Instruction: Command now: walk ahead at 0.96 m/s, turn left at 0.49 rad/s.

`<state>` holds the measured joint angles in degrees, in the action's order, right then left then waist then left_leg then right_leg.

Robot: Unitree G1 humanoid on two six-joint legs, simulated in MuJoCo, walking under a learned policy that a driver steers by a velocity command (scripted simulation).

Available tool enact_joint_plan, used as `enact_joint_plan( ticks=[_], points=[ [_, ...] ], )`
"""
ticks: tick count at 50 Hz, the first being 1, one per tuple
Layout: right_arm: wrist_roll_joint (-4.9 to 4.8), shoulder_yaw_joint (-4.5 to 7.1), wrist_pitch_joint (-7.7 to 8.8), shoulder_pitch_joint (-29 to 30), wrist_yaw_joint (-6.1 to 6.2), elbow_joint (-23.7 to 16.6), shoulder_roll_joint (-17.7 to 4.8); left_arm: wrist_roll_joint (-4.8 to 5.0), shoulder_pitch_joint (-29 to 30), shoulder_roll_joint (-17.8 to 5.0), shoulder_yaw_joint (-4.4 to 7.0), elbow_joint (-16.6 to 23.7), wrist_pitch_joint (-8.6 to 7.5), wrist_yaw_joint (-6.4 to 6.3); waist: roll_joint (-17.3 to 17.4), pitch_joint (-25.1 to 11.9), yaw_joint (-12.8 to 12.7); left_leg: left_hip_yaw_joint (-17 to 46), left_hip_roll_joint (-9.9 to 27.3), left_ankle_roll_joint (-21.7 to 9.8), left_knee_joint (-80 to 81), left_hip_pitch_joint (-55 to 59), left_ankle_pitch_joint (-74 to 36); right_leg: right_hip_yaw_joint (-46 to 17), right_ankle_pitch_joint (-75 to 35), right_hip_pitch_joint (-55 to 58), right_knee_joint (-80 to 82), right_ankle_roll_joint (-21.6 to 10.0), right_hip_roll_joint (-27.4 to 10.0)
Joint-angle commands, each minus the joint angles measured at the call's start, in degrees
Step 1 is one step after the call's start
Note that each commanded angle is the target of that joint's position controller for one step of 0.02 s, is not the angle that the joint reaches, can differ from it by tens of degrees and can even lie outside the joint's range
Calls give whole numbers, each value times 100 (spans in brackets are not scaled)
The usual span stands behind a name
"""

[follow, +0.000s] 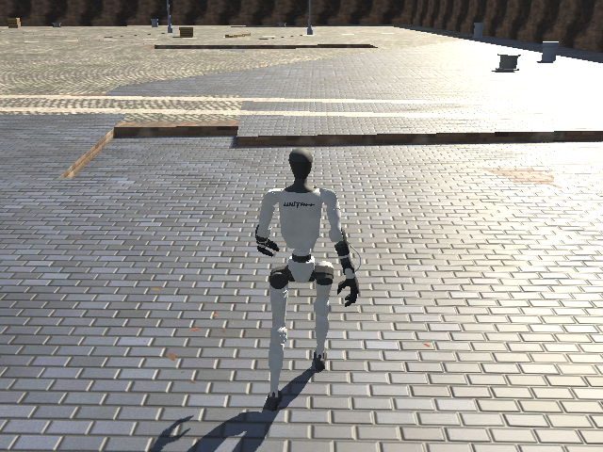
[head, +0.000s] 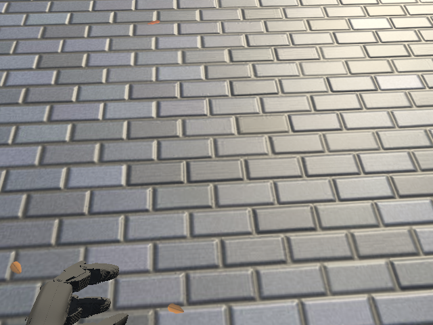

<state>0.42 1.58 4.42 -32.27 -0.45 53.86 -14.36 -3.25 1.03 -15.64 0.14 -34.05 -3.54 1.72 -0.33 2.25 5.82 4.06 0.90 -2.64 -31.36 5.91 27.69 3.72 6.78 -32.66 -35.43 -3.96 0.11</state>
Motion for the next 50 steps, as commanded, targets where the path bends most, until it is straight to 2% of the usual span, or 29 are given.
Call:
enact_joint_plan(
  ticks=[1,2,4,8,11,12,14,17,19,20,21,22,23,24,25,27,30,33,35,38,40,42,44,45,46,47,48,49,50],
  points=[
    [-172,143,124,410,-6,-822,-726,-92,-2918,-1538,574,-379,-29,-172,-1173,-2606,-1520,306,-253,-533,-4753,-4360,-435,-5098,5168,5444,2086,-558,-2601],
    [-137,225,64,1035,-14,-949,-894,-62,-2304,-1176,496,-472,-25,-180,-800,-1345,-1259,193,74,-543,-4827,-4774,-1002,-4099,4458,4582,2105,-409,-2306],
    [-12,166,-28,1237,-122,-875,-627,-14,-1923,-731,407,-593,-94,-179,-317,-437,-934,98,444,-466,-4377,-4533,-1425,-2546,2499,3285,2312,-288,-1904],
    [103,115,-369,1614,-292,-1058,-259,209,-2008,-343,310,-970,-295,-130,-491,285,-525,-38,761,-298,-4210,-4781,-1590,-935,1253,2468,2838,-136,-1689],
    [91,64,-407,2320,-384,-1344,-211,203,-2026,-158,270,-1153,-383,-100,-362,651,-429,-385,656,-311,-3679,-5026,-2493,439,-224,2272,3005,100,-1176],
    [74,30,-402,2552,-415,-1497,-184,180,-2012,-270,288,-1180,-422,-116,-503,705,-379,-471,662,-338,-3236,-4967,-2800,632,-470,2199,3081,58,-1210],
    [81,16,-375,2981,-490,-1632,-334,177,-2059,-392,309,-1267,-448,-178,-93,824,-399,-888,516,-465,-2246,-4676,-3165,1128,-1362,2369,3256,127,-1080],
    [64,3,-333,3185,-531,-1687,-397,214,-2306,-790,361,-1371,-414,-275,-83,585,-338,-1526,-26,-750,-1305,-3829,-3393,1470,-4576,3145,2787,255,-1187],
    [12,78,-338,2449,-435,-1480,-649,173,-2334,-1176,457,-1318,-222,-374,-453,-15,83,-1743,-491,-885,-1234,-3067,-2705,1448,-6848,3813,1483,312,-1317],
    [1,181,-349,1536,-378,-1255,-873,125,-2101,-1364,517,-1232,-100,-409,-617,-536,590,-1612,-643,-1013,-1284,-2126,-2296,1346,-7308,3758,311,252,-1458],
    [10,344,-350,353,-285,-901,-1162,90,-1834,-1427,548,-1114,8,-395,-573,-1067,1084,-1314,-732,-1182,-1089,-873,-1826,1159,-6870,3307,-1295,124,-1505],
    [-143,586,-428,-178,-139,-757,-1436,161,-1575,-1385,589,-1071,27,-323,131,-1329,1354,-725,-680,-1334,-400,395,-1511,1130,-4095,2256,-3699,212,-772],
    [-61,594,-446,598,-74,-805,-1776,-6,-1913,-244,269,-850,-65,-174,1349,-554,145,920,277,-1557,-708,591,-2260,736,2081,7,-5684,368,17],
    [86,702,-514,866,-89,-1118,-2212,146,-1943,-400,250,-200,-202,-182,1362,-1828,-21,3868,1134,-2747,793,1693,-649,-496,2185,-1321,-6473,483,374],
    [134,679,-490,870,-33,-1150,-1896,90,-1557,-666,233,-163,-357,-189,306,-1175,-3,4473,1387,-2441,1844,1117,407,-903,1733,-1798,-5889,434,-61],
    [87,563,-344,1098,21,-973,-1443,8,-1232,-638,183,-216,-350,-224,-602,-67,-485,3513,954,-1930,1965,-579,-396,-878,1312,-1241,-4708,454,-473],
    [-19,424,-85,1376,49,-1029,-1152,-163,-1360,-480,111,-284,10,-190,-657,69,-876,2275,223,-1763,2018,-2066,-1338,-797,1394,-335,-3663,746,-804],
    [-22,412,47,1041,15,-960,-1115,-38,-305,-349,15,176,49,-102,-361,494,-560,1758,-47,-1631,2265,-2577,-2338,-440,249,-258,-1972,846,-850],
    [-64,410,75,802,-15,-871,-1059,28,113,-190,-55,268,6,-28,-158,416,-265,1377,-255,-1307,2249,-2343,-3158,-250,-1002,68,-851,689,-664],
    [-109,387,128,397,-33,-661,-1037,112,408,-195,-61,306,-47,6,104,213,69,1294,-4,-1043,2314,-1441,-4491,-28,-1872,405,53,390,-352],
    [-59,397,137,434,29,-597,-1172,123,455,-375,6,355,-72,-29,254,111,17,1217,181,-927,2004,-705,-5603,-9,-1589,567,519,184,-159],
    [28,451,130,528,92,-569,-1505,133,-377,-782,191,130,-93,-113,499,-477,-453,1220,392,-720,945,-86,-7350,-38,-711,1440,548,25,214],
    [212,459,79,1127,98,-623,-1565,216,-2599,-1204,423,-475,-70,-303,535,-1344,-1741,957,228,-605,-1612,-918,-7077,-238,215,3593,406,-158,-58],
    [180,306,125,1088,94,-795,-941,54,-3624,-1625,566,-683,-57,-400,-369,-2021,-1951,496,-285,-508,-4004,-2200,-4767,-1664,2265,4894,282,-476,-1111],
    [-139,143,189,255,-24,-965,-386,-18,-3235,-1882,641,-823,-69,-268,-2444,-2418,-1068,511,-1302,-234,-5352,-3978,-308,-5464,2861,5658,1778,-1320,-2239],
    [44,118,164,828,47,-891,-768,85,-2556,-1228,575,-714,-45,-148,-1140,-1452,-1095,551,-677,-392,-5398,-4716,-650,-5334,3152,5110,2001,-1345,-1946],
    [127,118,169,1488,4,-1033,-879,171,-2285,-878,507,-744,-71,-93,-302,-909,-1044,448,-355,-361,-5118,-4770,-1055,-4411,2635,4374,1976,-1321,-1733],
    [234,98,176,1996,-33,-1181,-872,167,-2332,-604,439,-891,-68,-57,294,-524,-1002,295,-164,-346,-4658,-4604,-1157,-3771,1973,3676,2054,-1147,-1414],
    [312,50,155,2133,-79,-1386,-730,163,-2441,-531,395,-1054,-91,-79,94,-316,-799,296,-34,-268,-4378,-4602,-1113,-3496,1586,3257,2084,-1141,-1258]
  ],
)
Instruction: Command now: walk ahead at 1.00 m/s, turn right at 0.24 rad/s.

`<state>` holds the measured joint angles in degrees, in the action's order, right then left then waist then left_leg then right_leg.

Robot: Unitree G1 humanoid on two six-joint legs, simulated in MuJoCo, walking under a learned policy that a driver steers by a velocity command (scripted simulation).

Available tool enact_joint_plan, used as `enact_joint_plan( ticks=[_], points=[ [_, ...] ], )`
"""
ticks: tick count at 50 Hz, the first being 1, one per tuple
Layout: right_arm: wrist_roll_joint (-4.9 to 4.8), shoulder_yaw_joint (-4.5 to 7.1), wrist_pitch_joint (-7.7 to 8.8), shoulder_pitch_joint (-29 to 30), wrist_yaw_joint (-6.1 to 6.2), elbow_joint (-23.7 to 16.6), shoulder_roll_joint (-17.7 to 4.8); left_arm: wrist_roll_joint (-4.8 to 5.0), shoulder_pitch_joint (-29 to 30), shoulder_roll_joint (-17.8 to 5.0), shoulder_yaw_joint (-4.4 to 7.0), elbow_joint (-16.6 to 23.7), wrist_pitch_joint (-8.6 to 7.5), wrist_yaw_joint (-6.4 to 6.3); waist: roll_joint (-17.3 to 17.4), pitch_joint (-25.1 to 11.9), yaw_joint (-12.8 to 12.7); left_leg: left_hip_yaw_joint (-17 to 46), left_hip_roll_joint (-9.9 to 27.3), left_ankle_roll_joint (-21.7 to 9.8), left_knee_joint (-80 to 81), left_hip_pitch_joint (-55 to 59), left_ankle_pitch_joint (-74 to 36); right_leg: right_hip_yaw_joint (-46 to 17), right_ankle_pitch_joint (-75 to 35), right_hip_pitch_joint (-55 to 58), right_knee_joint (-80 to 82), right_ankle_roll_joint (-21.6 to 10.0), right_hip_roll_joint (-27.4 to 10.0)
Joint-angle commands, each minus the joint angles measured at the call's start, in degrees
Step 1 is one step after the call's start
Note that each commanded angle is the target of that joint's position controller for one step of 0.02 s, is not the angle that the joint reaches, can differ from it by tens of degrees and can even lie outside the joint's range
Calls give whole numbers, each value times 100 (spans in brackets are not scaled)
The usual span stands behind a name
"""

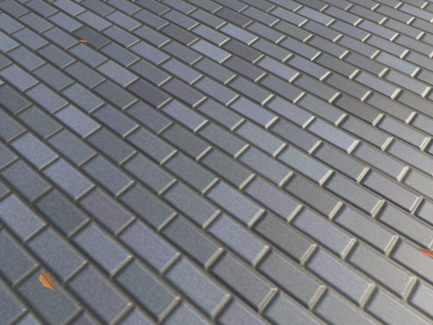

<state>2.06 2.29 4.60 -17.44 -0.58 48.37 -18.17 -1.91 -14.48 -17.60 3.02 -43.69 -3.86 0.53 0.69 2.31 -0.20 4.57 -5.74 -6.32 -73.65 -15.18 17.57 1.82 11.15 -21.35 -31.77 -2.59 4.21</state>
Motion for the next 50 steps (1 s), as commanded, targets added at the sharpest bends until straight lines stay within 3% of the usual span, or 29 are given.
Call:
enact_joint_plan(
  ticks=[1,4,7,9,11,13,14,15,16,17,18,19,20,21,24,29,32,34,35,36,37,38,39,40,41,43,44,47,50],
  points=[
    [230,-83,84,763,-101,-934,-223,38,-1002,-262,73,-251,-84,28,-103,-121,-69,179,738,208,74,-2468,40,-3105,954,1735,1862,-1254,-1467],
    [279,-225,28,1187,-176,-1333,-122,140,-1125,-505,136,-387,-175,-25,-315,317,135,22,1074,528,1261,-2617,32,-2800,626,951,2364,-1382,-1338],
    [78,-381,76,1987,-318,-1646,-43,148,-826,-714,248,-243,-195,-13,-378,448,67,-402,889,739,3321,-948,-1375,-1971,-32,-400,2827,-1100,-835],
    [-3,-353,62,2079,-298,-1623,-118,242,-1005,-920,323,-260,-227,67,-395,276,-51,-540,712,736,3623,-138,-2077,-2025,-865,-352,2923,-988,-980],
    [7,-283,67,2115,-196,-1623,-290,274,-1231,-936,339,-331,-192,70,-342,118,-133,-484,661,678,4064,-155,-1984,-2014,-1729,520,2374,-842,-1033],
    [46,-121,109,1329,-64,-1378,-557,228,-1383,-1079,373,-396,-138,40,-214,-570,210,-576,366,552,4383,817,-1157,-1800,-3259,1051,766,-595,-854],
    [77,-15,136,473,37,-1167,-720,230,-1280,-1141,399,-366,-135,56,-165,-1056,647,-470,578,476,4289,1960,-914,-1666,-3126,549,-556,-472,-604],
    [188,160,149,-668,179,-1082,-1175,242,-1122,-761,301,-197,-186,58,273,-1798,1143,787,1832,278,4472,3183,876,-1346,-1732,-318,-2377,-390,-310],
    [351,252,96,-832,205,-1055,-1540,438,-1560,69,101,50,-163,9,1542,-2502,751,3613,3450,-161,5432,4105,2705,-845,1757,-1777,-4153,-307,125],
    [188,275,33,-483,205,-1035,-1293,312,-1285,-276,109,113,-74,-22,1380,-2054,605,4284,3317,-311,5898,3526,3129,-724,1227,-2408,-4732,-412,-277],
    [128,163,43,-47,182,-1068,-728,206,-757,-423,148,107,-2,-4,734,-1163,564,3177,2998,-215,5844,2798,2435,-622,739,-2600,-4636,-416,-568],
    [115,105,69,83,142,-981,-452,143,-462,-385,147,114,46,63,340,-664,492,2240,2730,-152,5853,2179,1213,-601,515,-2487,-4400,-371,-747],
    [129,70,82,5,136,-865,-324,80,-232,-302,154,120,108,132,210,-392,431,1488,2423,7,5919,1802,225,-590,486,-2335,-4259,-339,-844],
    [74,63,128,-50,143,-731,-299,37,-313,-166,131,218,197,200,630,-341,227,1144,2409,-4,5986,1559,-102,-575,505,-2268,-4176,-273,-920],
    [-97,13,258,-252,54,-410,-10,3,341,28,59,550,397,312,490,5,84,15,2230,180,6193,1407,-1615,-425,259,-2639,-4034,-231,-1088],
    [-77,78,337,-6,95,-255,-321,23,1385,-59,-105,1111,382,530,223,463,-129,-1657,1753,390,6782,815,-2850,308,-1193,-1801,-1992,-389,-886],
    [-79,157,276,-467,161,-165,-752,34,1423,-216,-110,1057,357,536,233,255,-206,-2054,1729,548,6025,1375,-6391,1036,-1115,-741,-1232,-687,-205],
    [-39,265,93,-354,243,-257,-1167,36,288,-548,16,756,333,447,524,-449,-917,-1981,1983,553,4314,1556,-7907,976,-563,548,-1193,-903,134],
    [-16,296,1,-106,254,-379,-1267,29,-870,-797,154,417,317,365,547,-975,-1455,-1833,2089,469,2840,1115,-7800,684,-342,1826,-1070,-1109,203],
    [41,293,-53,-65,200,-409,-1165,57,-1680,-1058,328,65,318,215,105,-1294,-1655,-1808,1724,503,836,47,-5270,212,-15,3247,-723,-1272,165],
    [130,72,-14,-112,84,-626,-300,148,-1166,-1528,443,100,394,72,-1318,-836,-957,-1720,671,653,-1482,-1726,775,-1449,-245,3569,-569,-1536,-820],
    [-46,51,90,-332,89,-1327,-490,-14,-960,-2083,548,440,463,66,-1587,-2104,-635,-413,324,812,-2625,-3480,1231,-4461,522,5167,639,-2717,-1843],
    [27,34,239,326,81,-1406,-762,38,-1014,-1790,544,494,486,-14,-399,-1722,-861,83,685,760,-2115,-3871,603,-4914,1409,4670,1569,-2452,-1933],
    [2,10,298,425,76,-1378,-758,62,-817,-1502,477,373,440,-67,100,-762,-541,76,918,735,-1395,-3706,280,-4516,1260,3601,1818,-2215,-1796],
    [79,-13,267,471,96,-1322,-673,80,-639,-1315,414,295,363,-71,504,-304,-210,31,1083,773,-893,-3252,298,-4008,707,2612,1868,-2019,-1543],
    [236,-48,10,245,100,-1252,-598,105,-401,-1040,289,301,169,-92,569,50,238,71,1277,958,-192,-2432,583,-3264,-394,1207,1832,-1984,-1133],
    [240,-64,-106,282,90,-1304,-510,127,-370,-984,261,291,98,-75,475,87,335,32,1344,1048,275,-2199,792,-3023,-292,710,1949,-1967,-981],
    [126,-193,-154,1353,-6,-1794,-206,145,-302,-970,280,304,-44,-27,193,495,175,-269,1359,1140,2023,-1537,-511,-2421,-579,-414,2230,-1706,-464],
    [-61,-232,-125,1732,-88,-1862,-119,197,-396,-1117,375,277,-74,42,-71,182,-124,-395,999,1002,3420,-443,-2242,-2280,-1162,-352,2209,-1277,-300]
  ],
)
Over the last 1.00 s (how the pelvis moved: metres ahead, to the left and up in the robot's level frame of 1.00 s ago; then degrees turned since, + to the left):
0.88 0.24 0.02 38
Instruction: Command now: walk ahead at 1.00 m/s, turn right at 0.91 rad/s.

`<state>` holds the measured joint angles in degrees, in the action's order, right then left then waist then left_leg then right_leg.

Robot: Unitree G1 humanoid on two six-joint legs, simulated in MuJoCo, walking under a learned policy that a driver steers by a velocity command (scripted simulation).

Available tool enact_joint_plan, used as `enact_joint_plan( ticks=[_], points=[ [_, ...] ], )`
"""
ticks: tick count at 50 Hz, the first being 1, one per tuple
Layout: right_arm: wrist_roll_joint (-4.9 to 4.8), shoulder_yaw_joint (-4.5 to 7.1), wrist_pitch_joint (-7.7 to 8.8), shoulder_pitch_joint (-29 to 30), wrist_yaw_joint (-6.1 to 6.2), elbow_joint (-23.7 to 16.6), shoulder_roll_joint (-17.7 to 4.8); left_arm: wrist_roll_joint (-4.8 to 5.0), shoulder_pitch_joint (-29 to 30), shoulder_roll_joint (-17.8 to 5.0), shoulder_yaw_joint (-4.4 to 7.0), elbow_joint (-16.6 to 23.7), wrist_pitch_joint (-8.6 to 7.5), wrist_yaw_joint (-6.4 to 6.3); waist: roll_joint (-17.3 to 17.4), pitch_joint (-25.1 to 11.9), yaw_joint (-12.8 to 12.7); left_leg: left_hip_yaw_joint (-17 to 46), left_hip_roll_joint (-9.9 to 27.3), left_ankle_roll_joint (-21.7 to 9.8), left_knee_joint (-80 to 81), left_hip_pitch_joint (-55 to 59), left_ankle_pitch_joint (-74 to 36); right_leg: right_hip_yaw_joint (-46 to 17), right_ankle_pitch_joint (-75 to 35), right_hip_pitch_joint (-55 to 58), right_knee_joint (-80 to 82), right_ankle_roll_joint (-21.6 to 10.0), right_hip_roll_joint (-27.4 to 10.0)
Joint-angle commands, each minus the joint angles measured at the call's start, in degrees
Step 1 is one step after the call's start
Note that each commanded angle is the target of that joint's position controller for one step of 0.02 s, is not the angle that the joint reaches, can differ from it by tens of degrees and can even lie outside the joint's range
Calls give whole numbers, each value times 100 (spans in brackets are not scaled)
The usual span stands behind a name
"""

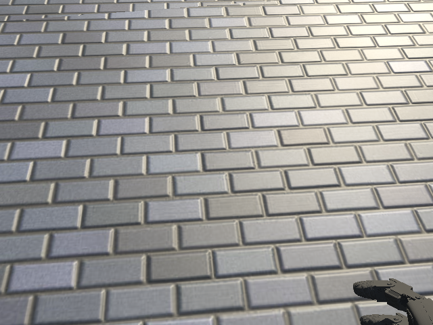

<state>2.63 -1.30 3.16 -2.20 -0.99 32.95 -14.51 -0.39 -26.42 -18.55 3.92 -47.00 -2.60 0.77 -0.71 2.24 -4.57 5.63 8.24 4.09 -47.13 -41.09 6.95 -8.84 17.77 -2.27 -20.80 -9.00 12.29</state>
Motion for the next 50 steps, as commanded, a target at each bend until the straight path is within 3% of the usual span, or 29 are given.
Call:
enact_joint_plan(
  ticks=[1,4,6,7,8,9,10,11,13,14,18,20,24,27,28,29,30,31,32,33,36,38,40,42,45,46,47,49,50],
  points=[
    [-135,148,26,209,-51,-291,-546,73,642,-1031,295,537,-202,26,-8,89,232,-544,-462,-117,1038,2212,-1345,-1225,-2208,-1836,1034,-555,-1210],
    [-72,290,70,-168,26,-131,-861,45,292,-1087,299,356,-189,-44,-85,-310,294,-577,-734,-347,1584,2517,-700,-1262,-4022,-375,51,-256,-1469],
    [-60,515,107,-1927,179,331,-1232,-78,521,-1214,285,312,-188,-24,33,-1199,1327,-757,-801,-535,1539,4302,233,-900,-4733,-581,-2286,-7,-1297],
    [56,648,133,-3124,303,527,-1625,-132,646,-630,118,440,-256,-46,615,-1835,1768,500,251,-683,1539,5531,2145,-527,-3037,-1584,-4405,75,-991],
    [140,757,133,-2797,234,626,-2147,156,-269,126,-89,709,-287,4,2888,-2468,810,4335,1712,-1397,3153,6443,3546,-2,792,-3284,-5954,354,-195],
    [73,724,82,-2051,144,455,-1555,-46,216,-328,-123,550,-213,-74,1437,-1514,871,4624,1540,-1527,3488,5732,4458,40,357,-4121,-6209,222,-748],
    [14,635,93,-1710,107,449,-1135,-126,830,-521,-71,599,-175,-17,529,-860,883,3488,1274,-1493,3331,4993,3767,92,-100,-4111,-5915,238,-1019],
    [35,583,107,-1691,71,611,-911,-161,1204,-509,-79,677,-163,50,22,-428,836,2657,948,-1379,3335,4298,2828,122,-251,-3920,-5554,239,-1166],
    [18,472,191,-2042,56,1000,-639,-239,1560,-276,-153,841,-87,172,271,-34,706,1524,425,-1142,3425,3637,1720,4,-190,-3680,-5045,267,-1309],
    [-46,472,239,-2070,54,1109,-691,-223,1377,-141,-204,904,-44,215,638,-130,511,1548,485,-1216,3545,3600,1796,-20,-155,-3708,-4860,317,-1268],
    [-159,483,375,-2239,9,1327,-812,-226,2376,-219,-293,1292,-24,263,359,453,505,580,375,-1343,4214,3372,619,172,-898,-4332,-3701,499,-1298],
    [-206,452,400,-2360,-21,1428,-765,-210,2863,-151,-381,1452,-73,331,304,561,563,-190,56,-1217,4426,3129,-590,770,-1580,-3827,-2656,514,-1291],
    [-240,482,440,-2639,-23,1677,-1082,-160,3228,-69,-479,1522,-122,373,352,551,553,-681,263,-1194,4680,3568,-2801,1371,-2211,-2685,-1475,221,-1298],
    [-185,521,294,-2865,113,1890,-1422,-273,2375,-422,-325,1252,-119,170,781,-350,36,-861,418,-1058,2743,4463,-6141,1545,-1147,-1384,-1334,-26,-733],
    [-163,521,207,-2719,169,1900,-1491,-260,1110,-595,-206,862,-117,76,824,-978,-584,-850,382,-997,1256,4117,-6089,1361,-984,-34,-1158,-106,-707],
    [-153,464,190,-2603,167,1760,-1268,-329,52,-960,-49,574,-113,-37,596,-1589,-987,-806,134,-980,-554,2934,-4400,537,-159,1526,-1242,-184,-1509],
    [-264,268,217,-3193,73,1513,-215,-506,-27,-1412,95,556,-146,-114,-1086,-2334,-240,-670,-774,-921,-2864,842,1556,-2199,1611,3067,-864,-491,-3406],
    [-387,388,210,-2978,108,1418,-797,-334,73,-1255,104,658,-104,-95,-856,-2824,-391,-49,-967,-1053,-3760,214,1784,-3877,2174,2931,180,-641,-3773],
    [-358,449,199,-2194,128,1287,-985,-269,556,-850,45,540,-141,-93,-271,-1520,-217,-35,-577,-1084,-3473,-157,992,-2685,1799,1945,378,-435,-3349],
    [-327,391,199,-1984,82,1260,-792,-245,783,-582,3,442,-207,-77,-81,-771,-41,-105,-395,-1063,-3082,-53,708,-1918,905,1008,584,-353,-3179],
    [-156,364,-80,-2138,-77,1429,-447,-181,853,-164,-86,201,-385,-71,-141,-168,484,-75,-62,-922,-2630,612,657,-477,-182,-426,1112,-52,-2759],
    [-131,367,-231,-1704,-162,1267,-304,-42,802,-67,-101,26,-481,-48,-148,153,593,-157,71,-866,-2447,147,517,281,-673,-473,1400,144,-2611],
    [-133,346,-264,-1028,-223,997,-267,-27,711,38,-127,-76,-541,-28,-170,470,553,-413,64,-835,-2089,-153,-53,1151,-1825,-594,1530,377,-2335],
    [-208,297,-255,-669,-271,873,-205,-80,791,22,-133,-108,-567,-23,-206,461,574,-748,-142,-879,-1464,-35,-778,1899,-2546,-656,1577,534,-1976],
    [-171,221,-192,69,-390,553,-228,-21,509,-201,-127,-232,-592,-90,11,720,521,-1411,-402,-1101,81,514,-1464,2445,-4227,-467,1622,738,-2054],
    [-167,225,-179,126,-410,555,-292,-21,422,-343,-110,-238,-585,-140,9,603,517,-1637,-652,-1196,388,787,-1611,2519,-5183,-149,1475,808,-2081],
    [-257,275,-213,-184,-413,746,-443,-23,437,-461,-106,-151,-578,-226,-123,33,602,-1849,-1087,-1248,335,1440,-1581,2578,-6993,225,1034,899,-2023],
    [-168,329,-209,-927,-370,831,-667,-64,488,-980,24,-79,-403,-360,-594,-128,1180,-1859,-1319,-1478,533,2034,-682,2497,-8774,567,-462,1009,-2475],
    [-132,461,-214,-1974,-290,1114,-916,-115,765,-1065,70,-21,-287,-378,-666,-537,1738,-1666,-1388,-1638,515,3102,-455,2390,-8630,292,-1670,938,-2566]
  ],
)
Over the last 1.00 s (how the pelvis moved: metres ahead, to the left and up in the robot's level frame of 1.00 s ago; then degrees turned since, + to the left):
0.86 -0.23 0.01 -49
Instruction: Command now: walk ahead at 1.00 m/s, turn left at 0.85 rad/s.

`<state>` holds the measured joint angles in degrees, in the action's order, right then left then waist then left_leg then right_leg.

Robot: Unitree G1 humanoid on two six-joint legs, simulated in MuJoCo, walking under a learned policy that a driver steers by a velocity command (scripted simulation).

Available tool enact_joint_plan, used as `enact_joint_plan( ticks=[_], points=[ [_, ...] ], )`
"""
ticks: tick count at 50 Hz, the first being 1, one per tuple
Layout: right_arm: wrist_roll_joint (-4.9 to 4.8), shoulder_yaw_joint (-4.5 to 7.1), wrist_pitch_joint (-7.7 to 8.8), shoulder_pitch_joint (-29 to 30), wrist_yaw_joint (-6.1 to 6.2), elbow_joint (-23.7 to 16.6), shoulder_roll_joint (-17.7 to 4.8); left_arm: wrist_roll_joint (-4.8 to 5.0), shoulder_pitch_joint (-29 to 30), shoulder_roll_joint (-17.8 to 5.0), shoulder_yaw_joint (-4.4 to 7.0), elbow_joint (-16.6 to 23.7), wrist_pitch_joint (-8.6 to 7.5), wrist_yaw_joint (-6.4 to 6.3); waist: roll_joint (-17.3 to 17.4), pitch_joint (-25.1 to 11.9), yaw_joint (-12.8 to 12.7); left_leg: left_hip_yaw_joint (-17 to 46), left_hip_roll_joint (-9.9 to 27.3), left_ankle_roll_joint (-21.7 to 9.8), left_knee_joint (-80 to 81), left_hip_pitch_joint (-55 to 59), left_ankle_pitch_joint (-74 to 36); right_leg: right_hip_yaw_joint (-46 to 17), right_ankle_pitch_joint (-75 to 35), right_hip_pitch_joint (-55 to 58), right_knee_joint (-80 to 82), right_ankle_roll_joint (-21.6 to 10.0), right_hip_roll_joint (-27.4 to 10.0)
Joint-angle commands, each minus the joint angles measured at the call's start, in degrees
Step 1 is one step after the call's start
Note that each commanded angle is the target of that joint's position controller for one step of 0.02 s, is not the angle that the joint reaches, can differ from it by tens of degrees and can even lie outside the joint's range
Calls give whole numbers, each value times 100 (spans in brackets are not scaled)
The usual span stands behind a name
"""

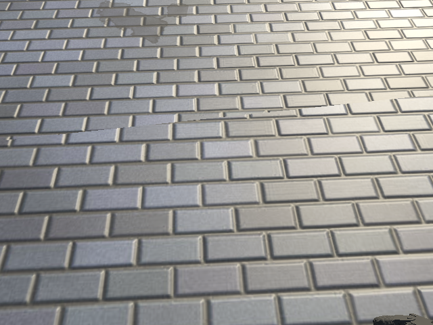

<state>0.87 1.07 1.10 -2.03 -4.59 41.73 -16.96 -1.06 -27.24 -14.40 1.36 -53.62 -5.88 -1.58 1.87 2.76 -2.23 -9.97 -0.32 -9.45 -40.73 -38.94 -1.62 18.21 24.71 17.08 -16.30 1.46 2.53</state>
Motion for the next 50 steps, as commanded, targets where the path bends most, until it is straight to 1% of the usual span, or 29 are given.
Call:
enact_joint_plan(
  ticks=[1,2,3,4,6,7,8,10,12,13,16,18,19,20,21,22,23,24,25,27,31,34,37,38,39,40,43,46,50],
  points=[
    [10,418,-9,-3309,187,677,-999,-124,1232,-1510,360,800,168,-114,-770,-1124,2060,332,-539,-496,147,4196,822,-490,-8242,-2200,-3929,-236,-1533],
    [-35,537,1,-3243,342,763,-1189,-119,1292,-1023,279,760,169,38,239,-744,1736,1017,-215,-668,605,4663,642,-506,-2781,-3346,-6202,-210,-567],
    [142,687,-83,-2608,373,563,-1908,-77,782,-466,114,1360,57,74,1583,-970,696,3712,1041,-1636,656,5952,-1439,-1103,633,-5813,-8316,171,237],
    [64,770,-81,-2478,380,285,-1968,-34,979,-681,51,1632,-76,40,624,-1795,889,5109,1518,-2066,1680,6292,-811,-2182,376,-6461,-8445,47,65],
    [-30,598,-72,-1833,426,291,-1225,-79,1379,-791,50,1534,-131,39,-979,-232,303,4115,1124,-1273,2321,4209,-1204,-2198,-203,-6066,-7101,-37,-457],
    [-71,557,-13,-1717,459,203,-1128,-110,1192,-734,26,1608,-23,42,-653,-45,66,3883,1149,-1360,2233,3520,-2385,-2226,-194,-5768,-6754,76,-563],
    [-191,407,271,-1179,351,-282,-535,185,1467,-1018,208,1746,-138,43,-734,-292,-4,4121,960,-1382,2477,3058,-2055,-2690,-3,-5381,-6633,188,-416],
    [-318,472,388,-749,377,-371,-799,67,1719,-962,251,1897,-111,-6,-809,-112,-257,3209,330,-996,2521,2118,-1983,-2521,-230,-4793,-4863,324,-598],
    [-351,568,244,-913,581,-349,-975,-27,2513,-487,131,2165,-130,-51,-856,-38,48,2602,-328,-521,2049,1565,-2721,-2026,-965,-4375,-3040,457,-101],
    [-333,618,96,-1151,677,-276,-1048,-1,2589,-260,76,2229,-116,-31,-548,-423,200,2463,-571,-177,1799,1567,-2707,-1864,-1731,-3889,-2293,456,247],
    [-323,640,-179,-1642,812,-148,-908,219,2727,-410,191,2342,-71,63,215,-937,465,2887,-719,508,1269,1759,-1365,-1936,-3116,-3036,-1220,428,716],
    [-310,588,-182,-1299,808,-342,-635,201,2533,-652,320,2343,-56,54,510,-906,208,3155,-797,716,579,1918,-661,-2269,-3539,-2663,-651,324,519],
    [-262,542,-159,-1052,785,-462,-490,113,1832,-742,388,2140,-75,26,516,-1267,-173,2858,-951,896,-310,2070,-507,-2263,-4435,-1965,-233,188,239],
    [-87,387,-164,-1212,745,-578,-38,-7,1095,-825,373,1968,-64,-17,-22,-2074,-300,2450,-1097,1062,-1977,1568,2339,-3209,-5769,-574,-801,-345,-1009],
    [-75,293,-138,-2127,681,-706,141,-268,1048,-957,304,2094,-23,-9,-1413,-2786,171,2419,-1512,1258,-3684,646,4978,-5349,-8376,435,-1335,-1581,-2662],
    [-92,371,-129,-2851,559,-569,-445,-220,1220,-943,342,2133,32,53,-1443,-3118,372,2736,-956,1374,-4614,533,4677,-5957,-8018,225,-1475,-2078,-3123],
    [-321,434,-215,-2513,497,-627,-837,-22,1956,-1128,420,2200,83,41,-1517,-2779,578,2423,-566,1445,-5318,-203,3859,-6206,-4957,-24,-1122,-2343,-3111],
    [-244,469,-326,-1728,568,-584,-1020,-32,2236,-647,295,2410,193,-20,-586,-2150,227,2031,-299,1479,-4964,-172,3254,-5438,-3193,-1033,-695,-1981,-2388],
    [-191,470,-444,-1213,644,-730,-1004,-41,2344,-469,157,2424,297,-64,-240,-1538,195,1897,-300,1479,-4651,55,2915,-4797,-2557,-2019,-480,-1663,-1914],
    [-136,315,-456,-1063,636,-868,-529,2,2379,-662,182,2178,394,-22,-217,-734,397,1610,-245,1385,-3283,720,2877,-3862,-2646,-3289,-165,-1311,-1249],
    [-80,132,-234,-1053,614,-792,-152,60,2134,-811,294,1864,444,63,-851,-1293,337,1263,-133,1296,-1140,1791,2614,-3261,-4510,-3099,-214,-1486,-1208],
    [-105,185,-315,-953,567,-724,-397,118,2017,-912,328,1767,519,87,-1060,-1274,263,1275,-62,1147,-197,2221,2036,-3424,-2995,-3133,-163,-1507,-1390],
    [-15,215,-350,-909,487,-719,-394,150,1792,-760,255,1638,575,80,-1006,-902,357,1173,-107,712,1236,3241,1401,-3280,-825,-4032,-178,-1005,-1123],
    [74,231,-347,-920,498,-807,-563,97,1564,-613,202,1551,548,97,-617,-864,342,1730,407,461,1584,3631,1365,-3030,-136,-4476,-496,-608,-913],
    [220,292,-343,-755,506,-827,-923,52,1443,-386,155,1660,489,121,641,-845,81,2767,1342,-56,1987,3127,1733,-2155,76,-4590,-1222,-206,-259],
    [267,234,-277,-566,490,-836,-628,16,1774,-548,199,1691,454,98,849,-646,257,3213,1622,-359,2551,2110,2605,-2113,-137,-3959,-1649,-10,-303],
    [116,128,-86,-53,495,-785,-299,-70,1607,-499,243,1462,490,69,662,-319,15,2461,877,198,2302,1616,3026,-2104,-1219,-3195,-1487,106,-342],
    [75,67,-18,-577,462,-585,-110,-59,1595,-497,202,1438,474,86,332,-320,109,2257,565,476,2015,1651,2457,-2232,-1719,-2773,-1034,65,-496],
    [30,112,2,-696,484,-479,-204,-12,1565,-524,232,1261,450,82,-72,-212,114,1991,399,544,1818,1890,2190,-2282,-1597,-2973,-964,-57,-482]
  ],
)
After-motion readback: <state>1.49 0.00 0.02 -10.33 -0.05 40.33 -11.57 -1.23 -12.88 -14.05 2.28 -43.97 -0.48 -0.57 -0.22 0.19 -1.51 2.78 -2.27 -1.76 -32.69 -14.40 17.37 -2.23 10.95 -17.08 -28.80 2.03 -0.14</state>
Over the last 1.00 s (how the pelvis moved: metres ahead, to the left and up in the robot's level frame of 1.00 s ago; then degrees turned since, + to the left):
0.93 -0.02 -0.03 5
